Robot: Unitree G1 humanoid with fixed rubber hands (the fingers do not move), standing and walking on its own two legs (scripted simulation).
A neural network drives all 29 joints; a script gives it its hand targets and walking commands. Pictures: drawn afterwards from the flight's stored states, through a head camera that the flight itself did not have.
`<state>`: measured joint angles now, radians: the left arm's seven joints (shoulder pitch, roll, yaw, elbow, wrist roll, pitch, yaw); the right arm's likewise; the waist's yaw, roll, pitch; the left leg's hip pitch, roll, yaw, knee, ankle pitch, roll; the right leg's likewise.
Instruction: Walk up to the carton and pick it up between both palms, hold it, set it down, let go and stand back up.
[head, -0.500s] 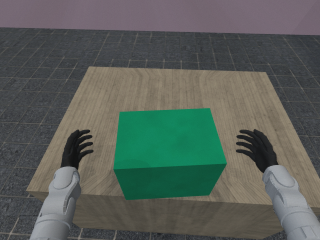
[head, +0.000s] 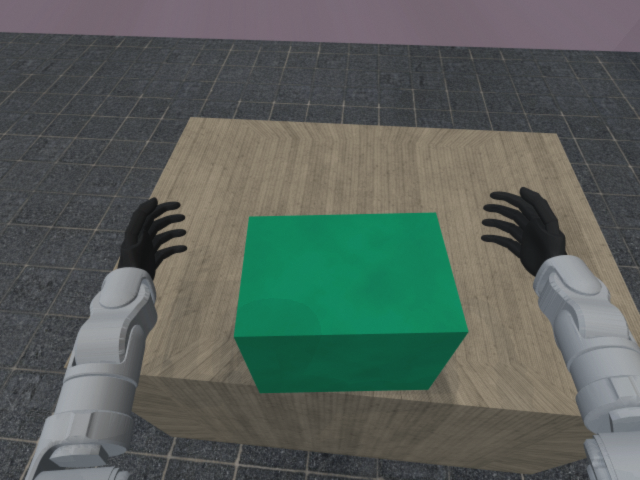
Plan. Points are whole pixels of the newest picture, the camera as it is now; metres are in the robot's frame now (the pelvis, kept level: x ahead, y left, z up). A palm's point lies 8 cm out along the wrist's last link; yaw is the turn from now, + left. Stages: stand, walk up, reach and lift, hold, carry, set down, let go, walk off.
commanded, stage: reach and lift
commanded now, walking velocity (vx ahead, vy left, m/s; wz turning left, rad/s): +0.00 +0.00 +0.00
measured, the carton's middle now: (343, 307) +0.38 +0.01 -0.08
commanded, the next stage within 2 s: none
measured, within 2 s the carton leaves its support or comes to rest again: neither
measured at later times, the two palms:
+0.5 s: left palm (161, 297) +0.32 +0.26 +0.02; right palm (503, 269) +0.41 -0.20 +0.02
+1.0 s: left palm (190, 307) +0.33 +0.24 -0.04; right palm (498, 282) +0.41 -0.21 -0.02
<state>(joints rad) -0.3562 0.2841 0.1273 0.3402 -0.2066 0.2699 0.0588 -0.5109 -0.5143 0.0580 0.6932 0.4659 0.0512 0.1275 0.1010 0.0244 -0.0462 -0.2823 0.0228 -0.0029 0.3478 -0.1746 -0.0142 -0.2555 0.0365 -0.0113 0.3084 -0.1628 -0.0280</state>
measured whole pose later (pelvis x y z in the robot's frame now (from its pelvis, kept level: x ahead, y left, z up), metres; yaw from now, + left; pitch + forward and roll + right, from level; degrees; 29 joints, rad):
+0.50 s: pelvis +0.00 +0.00 -0.01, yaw +1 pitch +11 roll -1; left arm -0.41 0.22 0.11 0.72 -0.15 -0.04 0.03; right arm -0.59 -0.41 0.09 1.01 0.40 -0.15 0.10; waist 0.12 0.01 -0.09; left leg -0.42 0.03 -0.02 0.41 -0.19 -0.02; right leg -0.38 0.04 -0.03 0.37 -0.18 -0.03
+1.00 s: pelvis -0.03 -0.02 -0.05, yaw +0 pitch +25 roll +0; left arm -0.71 0.24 -0.01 1.29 -0.32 -0.42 0.02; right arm -0.83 -0.38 0.23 1.39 0.51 -0.41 0.07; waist 0.12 -0.02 -0.27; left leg -0.90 0.04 -0.01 0.75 -0.28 -0.04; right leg -0.89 0.05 -0.03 0.76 -0.30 -0.04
